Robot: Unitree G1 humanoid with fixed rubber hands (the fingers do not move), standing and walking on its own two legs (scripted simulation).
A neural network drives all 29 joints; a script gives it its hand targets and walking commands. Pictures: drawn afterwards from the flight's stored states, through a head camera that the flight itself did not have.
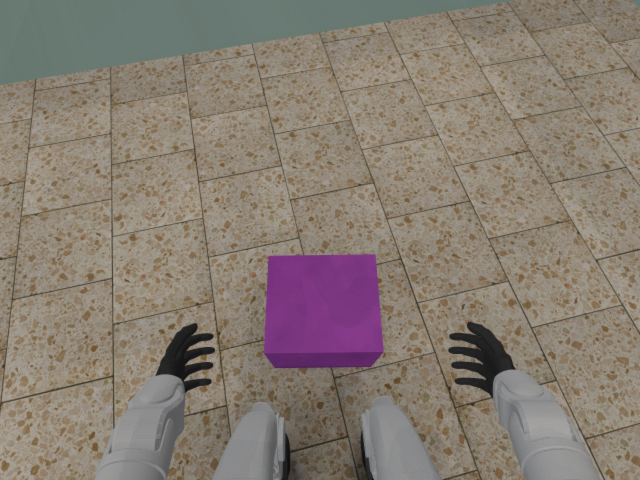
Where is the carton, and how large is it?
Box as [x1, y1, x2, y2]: [264, 254, 383, 367]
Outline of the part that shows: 375,254 268,256 264,353 275,367 370,366 383,351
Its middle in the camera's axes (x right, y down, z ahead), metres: +0.01 +0.19 +1.03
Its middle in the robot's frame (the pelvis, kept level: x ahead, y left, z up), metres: +0.46 -0.01 -0.57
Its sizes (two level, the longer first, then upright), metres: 0.271 0.241 0.241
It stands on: the floor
